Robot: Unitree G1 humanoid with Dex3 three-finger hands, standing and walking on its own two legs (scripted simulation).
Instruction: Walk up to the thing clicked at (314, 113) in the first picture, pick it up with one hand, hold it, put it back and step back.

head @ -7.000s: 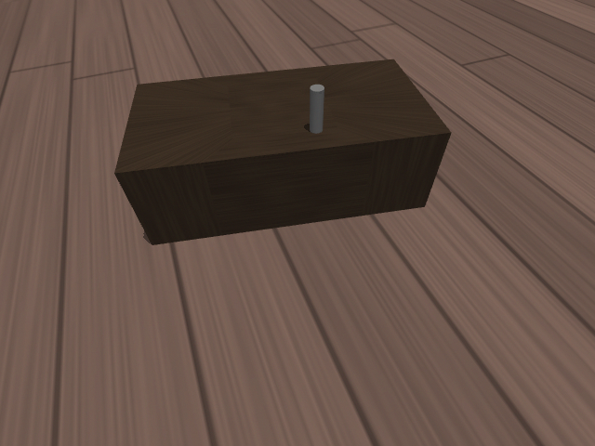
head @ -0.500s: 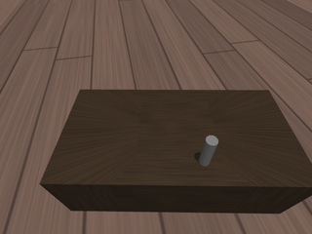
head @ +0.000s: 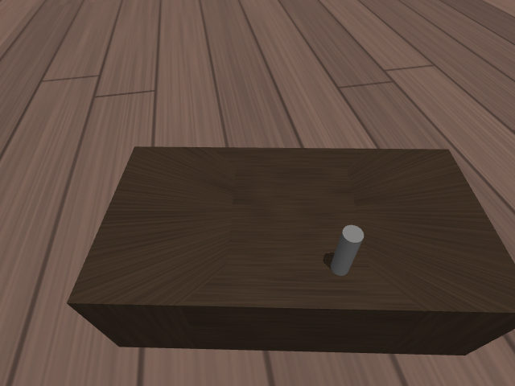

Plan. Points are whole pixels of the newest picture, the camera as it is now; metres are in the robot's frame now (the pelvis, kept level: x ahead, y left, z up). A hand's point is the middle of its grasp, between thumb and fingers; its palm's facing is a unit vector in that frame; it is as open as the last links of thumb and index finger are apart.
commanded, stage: stand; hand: right
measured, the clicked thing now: (345, 251) +0.49 -0.23 -0.27
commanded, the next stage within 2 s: go down in 0.58 s
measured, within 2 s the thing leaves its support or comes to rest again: neither
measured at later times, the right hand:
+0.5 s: hand out of the picture +0.09 -0.25 -0.16, palm faces -0.02 +0.94 -0.33, open 7.4 cm
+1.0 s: hand (418, 385) +0.16 -0.25 -0.14, palm faces +0.07 +0.95 -0.30, open 12.7 cm
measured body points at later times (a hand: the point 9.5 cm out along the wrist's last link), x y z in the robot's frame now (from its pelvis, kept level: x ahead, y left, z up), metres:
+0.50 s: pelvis +0.01 +0.00 +0.00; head +0.02 +0.00 +0.45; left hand +0.08 +0.30 -0.13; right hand +0.09 -0.30 -0.13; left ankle +0.01 +0.14 -0.75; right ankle -0.01 -0.14 -0.75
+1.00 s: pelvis -0.01 +0.00 -0.02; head +0.03 +0.00 +0.43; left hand +0.17 +0.28 -0.11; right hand +0.15 -0.30 -0.12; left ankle +0.01 +0.14 -0.75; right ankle -0.01 -0.14 -0.75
